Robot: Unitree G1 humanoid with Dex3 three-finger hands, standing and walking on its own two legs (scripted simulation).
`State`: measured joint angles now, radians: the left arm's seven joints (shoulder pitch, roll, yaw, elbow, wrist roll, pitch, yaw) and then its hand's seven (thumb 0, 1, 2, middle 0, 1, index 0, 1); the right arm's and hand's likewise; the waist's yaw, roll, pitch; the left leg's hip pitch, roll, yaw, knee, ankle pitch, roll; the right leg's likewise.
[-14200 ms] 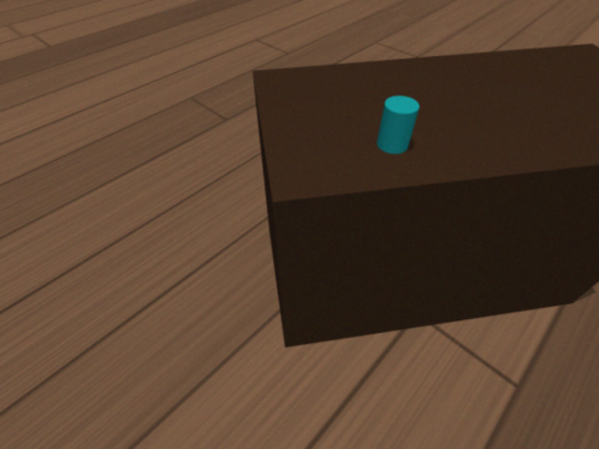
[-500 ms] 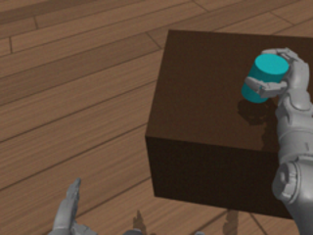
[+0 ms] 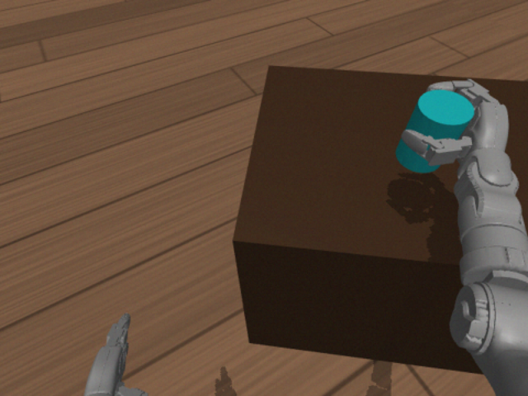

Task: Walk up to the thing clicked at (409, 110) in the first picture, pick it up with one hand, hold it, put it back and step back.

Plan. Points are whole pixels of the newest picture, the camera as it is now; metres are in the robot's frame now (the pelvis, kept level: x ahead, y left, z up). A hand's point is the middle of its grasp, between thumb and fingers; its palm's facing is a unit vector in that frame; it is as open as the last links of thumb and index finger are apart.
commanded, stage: lift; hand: right
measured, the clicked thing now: (430, 133) +0.48 -0.20 +0.15
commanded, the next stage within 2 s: hold in 1.12 s
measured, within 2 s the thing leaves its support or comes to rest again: neither
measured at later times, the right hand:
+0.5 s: hand (469, 119) +0.39 -0.18 +0.25, palm faces +0.18 +0.98 -0.01, open 10.2 cm
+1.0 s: hand (491, 132) +0.33 -0.17 +0.28, palm faces +0.19 +0.98 -0.02, open 10.2 cm
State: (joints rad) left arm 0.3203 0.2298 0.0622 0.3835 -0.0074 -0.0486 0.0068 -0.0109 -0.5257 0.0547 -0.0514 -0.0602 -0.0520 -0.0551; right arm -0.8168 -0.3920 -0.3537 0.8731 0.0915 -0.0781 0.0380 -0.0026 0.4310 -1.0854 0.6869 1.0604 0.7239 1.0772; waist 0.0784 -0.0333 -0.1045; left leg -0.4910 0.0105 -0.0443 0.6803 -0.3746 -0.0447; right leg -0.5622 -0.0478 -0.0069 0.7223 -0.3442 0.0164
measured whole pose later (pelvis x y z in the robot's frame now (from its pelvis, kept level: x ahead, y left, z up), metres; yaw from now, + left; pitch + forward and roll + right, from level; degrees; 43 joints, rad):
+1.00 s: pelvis -0.03 +0.02 +0.01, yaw -2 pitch -2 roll +0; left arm 0.29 0.25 0.09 0.53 -0.04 -0.14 0.03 -0.01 -0.52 0.05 -0.03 -0.05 -0.03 -0.04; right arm -0.52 -0.28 -0.30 0.05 0.19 0.57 0.02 0.00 0.45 -1.10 0.70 1.05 0.74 1.06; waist 0.00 -0.08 -0.09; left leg -0.23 0.03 -0.01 0.58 -0.32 -0.02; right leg -0.28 -0.03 0.02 0.55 -0.24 0.04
